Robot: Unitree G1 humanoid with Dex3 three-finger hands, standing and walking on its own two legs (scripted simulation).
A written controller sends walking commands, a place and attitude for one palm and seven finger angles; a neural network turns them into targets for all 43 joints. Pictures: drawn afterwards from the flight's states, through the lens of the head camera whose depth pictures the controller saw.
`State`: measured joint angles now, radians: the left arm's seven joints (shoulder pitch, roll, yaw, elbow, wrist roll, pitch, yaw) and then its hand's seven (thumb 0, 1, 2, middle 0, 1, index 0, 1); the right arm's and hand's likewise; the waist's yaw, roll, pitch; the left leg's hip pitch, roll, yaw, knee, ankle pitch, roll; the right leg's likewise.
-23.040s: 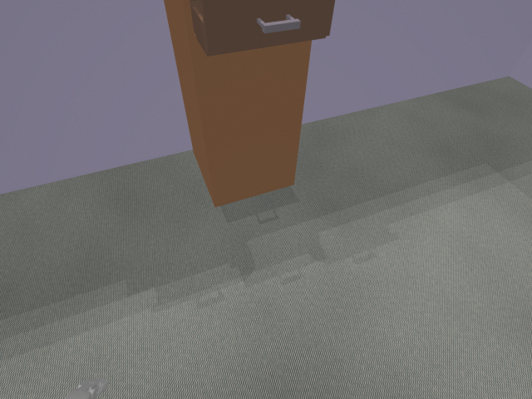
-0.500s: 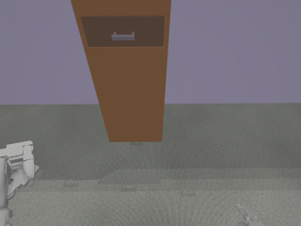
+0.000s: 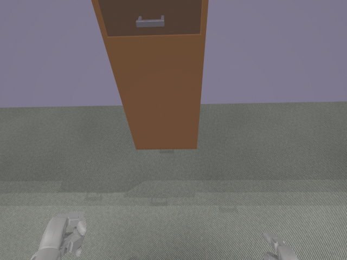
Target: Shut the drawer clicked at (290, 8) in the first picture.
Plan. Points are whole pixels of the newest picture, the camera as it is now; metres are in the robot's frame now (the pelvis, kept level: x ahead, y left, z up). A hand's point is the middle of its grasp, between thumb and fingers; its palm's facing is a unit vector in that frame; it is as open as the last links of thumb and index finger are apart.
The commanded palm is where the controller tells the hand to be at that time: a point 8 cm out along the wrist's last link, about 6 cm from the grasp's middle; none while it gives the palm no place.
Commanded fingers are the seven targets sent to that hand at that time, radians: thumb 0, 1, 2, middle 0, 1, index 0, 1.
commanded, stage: let the arm hang, fingers relaxed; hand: left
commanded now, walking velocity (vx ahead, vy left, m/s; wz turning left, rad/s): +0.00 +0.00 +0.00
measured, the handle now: (150, 20) +0.90 +0.13 +0.14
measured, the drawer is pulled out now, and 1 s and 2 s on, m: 0.00 0.00 0.00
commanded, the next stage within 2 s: look to check the result in 0.94 s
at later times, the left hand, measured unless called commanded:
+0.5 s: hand out of the picture -0.03 +0.22 -0.15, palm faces +0.01 -0.96 -0.28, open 6.1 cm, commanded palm none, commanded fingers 0.00 0.90 0.90 -0.20 -0.30 -0.20 -0.30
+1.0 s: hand out of the picture +0.05 +0.18 -0.15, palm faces +0.00 -0.97 -0.23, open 7.3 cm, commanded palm none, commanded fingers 0.00 0.90 0.90 -0.20 -0.30 -0.20 -0.30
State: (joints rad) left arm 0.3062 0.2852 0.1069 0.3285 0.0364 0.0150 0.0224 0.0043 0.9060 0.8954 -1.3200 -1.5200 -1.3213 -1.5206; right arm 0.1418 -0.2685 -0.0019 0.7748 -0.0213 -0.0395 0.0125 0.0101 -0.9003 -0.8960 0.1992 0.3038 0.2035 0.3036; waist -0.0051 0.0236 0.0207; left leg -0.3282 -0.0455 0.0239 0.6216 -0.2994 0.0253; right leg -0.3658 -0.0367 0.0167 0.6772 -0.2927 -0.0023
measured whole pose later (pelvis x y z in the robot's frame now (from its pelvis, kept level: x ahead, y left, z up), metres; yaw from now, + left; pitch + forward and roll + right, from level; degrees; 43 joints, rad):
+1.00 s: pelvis +0.00 -0.01 +0.02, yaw +0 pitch -2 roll +0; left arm 0.17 0.20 0.02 1.13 0.01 -0.01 0.01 0.00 0.91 0.89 -0.20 -0.30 -0.20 -0.30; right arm 0.26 -0.21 -0.02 1.13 -0.02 0.00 -0.02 0.00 -0.90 -0.90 0.20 0.30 0.20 0.30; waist -0.02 0.01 0.06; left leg -0.18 0.01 0.01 0.40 -0.19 0.00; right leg -0.19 0.01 0.00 0.40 -0.18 -0.02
